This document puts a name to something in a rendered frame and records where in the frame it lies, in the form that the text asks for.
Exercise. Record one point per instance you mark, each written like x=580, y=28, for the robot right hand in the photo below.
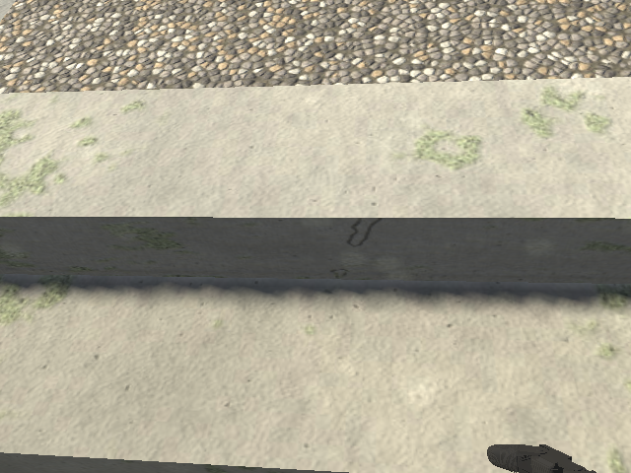
x=532, y=459

